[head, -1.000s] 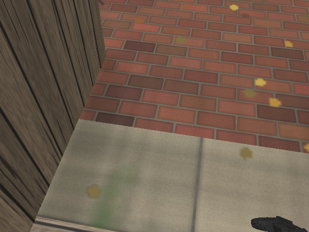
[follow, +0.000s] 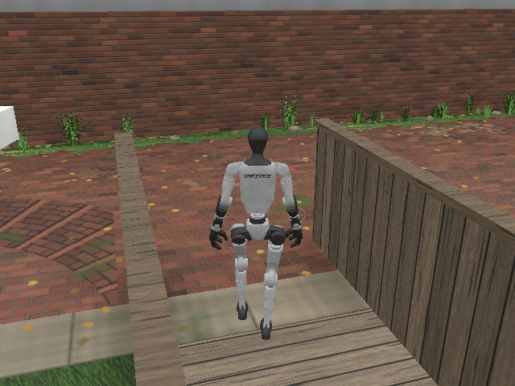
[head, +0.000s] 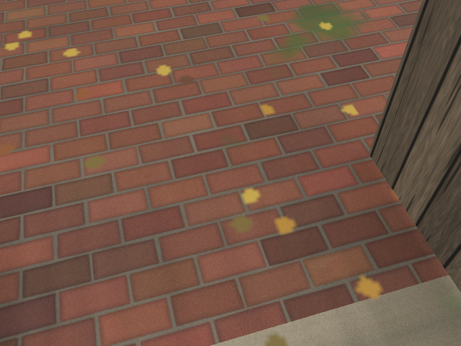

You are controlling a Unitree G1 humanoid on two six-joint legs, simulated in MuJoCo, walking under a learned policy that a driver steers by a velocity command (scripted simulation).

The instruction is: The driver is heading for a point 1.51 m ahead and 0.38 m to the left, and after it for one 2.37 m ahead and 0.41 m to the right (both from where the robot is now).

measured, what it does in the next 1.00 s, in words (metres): steps on the spot, turning left: left foot, then right foot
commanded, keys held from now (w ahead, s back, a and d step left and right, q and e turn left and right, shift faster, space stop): q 0.74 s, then no key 0.26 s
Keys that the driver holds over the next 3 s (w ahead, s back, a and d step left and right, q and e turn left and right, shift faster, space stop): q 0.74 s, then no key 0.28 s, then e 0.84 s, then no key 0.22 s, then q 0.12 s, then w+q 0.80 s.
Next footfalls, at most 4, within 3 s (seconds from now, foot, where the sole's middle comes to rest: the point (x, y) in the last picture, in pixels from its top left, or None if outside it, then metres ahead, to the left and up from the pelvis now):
0.06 left None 0.12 0.09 -0.77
0.56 right None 0.11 -0.10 -0.77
1.02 left None -0.01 0.08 -0.77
1.46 right None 0.07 -0.12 -0.77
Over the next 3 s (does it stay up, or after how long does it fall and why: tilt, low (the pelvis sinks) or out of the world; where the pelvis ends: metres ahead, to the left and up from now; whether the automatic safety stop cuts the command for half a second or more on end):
stays up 0.27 0.04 -0.03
